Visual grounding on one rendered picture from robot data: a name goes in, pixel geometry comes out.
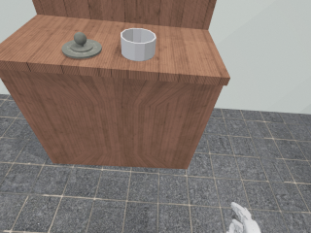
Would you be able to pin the right robot hand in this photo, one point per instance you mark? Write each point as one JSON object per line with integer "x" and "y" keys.
{"x": 248, "y": 226}

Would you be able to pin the table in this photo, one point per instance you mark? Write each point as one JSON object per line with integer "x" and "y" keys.
{"x": 108, "y": 110}

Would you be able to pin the lid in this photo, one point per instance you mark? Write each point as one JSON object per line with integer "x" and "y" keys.
{"x": 90, "y": 49}

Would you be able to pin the knob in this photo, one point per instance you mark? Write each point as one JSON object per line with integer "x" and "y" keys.
{"x": 80, "y": 38}

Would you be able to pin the pot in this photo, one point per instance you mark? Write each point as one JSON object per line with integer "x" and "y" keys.
{"x": 138, "y": 44}

